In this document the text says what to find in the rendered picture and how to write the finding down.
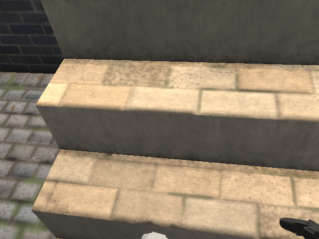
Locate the right robot hand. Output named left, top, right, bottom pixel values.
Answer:
left=279, top=217, right=319, bottom=239

